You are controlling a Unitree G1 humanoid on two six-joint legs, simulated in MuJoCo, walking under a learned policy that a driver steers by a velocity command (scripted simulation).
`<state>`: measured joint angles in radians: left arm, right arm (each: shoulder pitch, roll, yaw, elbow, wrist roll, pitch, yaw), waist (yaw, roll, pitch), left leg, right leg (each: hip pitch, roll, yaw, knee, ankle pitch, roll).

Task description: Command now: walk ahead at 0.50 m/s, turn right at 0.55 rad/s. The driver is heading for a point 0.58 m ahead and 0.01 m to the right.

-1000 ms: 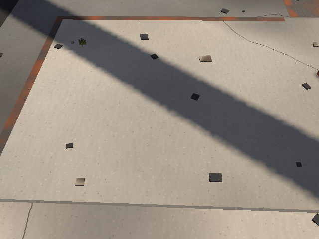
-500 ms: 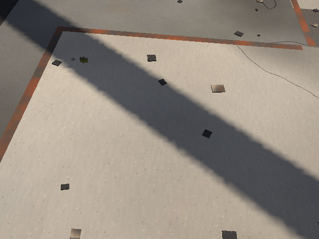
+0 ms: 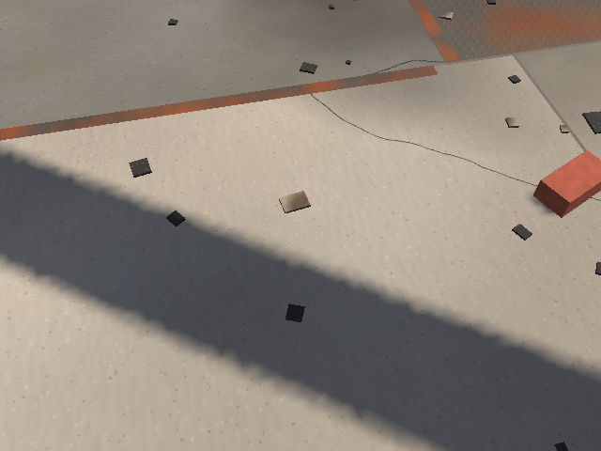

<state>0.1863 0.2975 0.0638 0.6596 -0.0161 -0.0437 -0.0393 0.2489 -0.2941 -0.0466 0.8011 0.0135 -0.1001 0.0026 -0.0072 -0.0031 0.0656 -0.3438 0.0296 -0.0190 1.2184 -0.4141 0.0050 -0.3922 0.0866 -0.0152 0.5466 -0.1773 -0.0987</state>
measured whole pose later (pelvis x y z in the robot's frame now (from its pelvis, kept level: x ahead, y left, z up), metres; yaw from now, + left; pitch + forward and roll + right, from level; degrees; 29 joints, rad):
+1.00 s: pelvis +0.47 -0.04 +0.01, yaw -15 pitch +1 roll +0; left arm 0.11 0.23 0.02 0.70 0.02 -0.03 -0.02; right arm 0.24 -0.30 -0.03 0.86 0.00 0.00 -0.02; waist -0.03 0.03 0.04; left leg -0.38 0.04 -0.04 0.94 -0.52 -0.07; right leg -0.39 0.03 -0.02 0.46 -0.10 -0.05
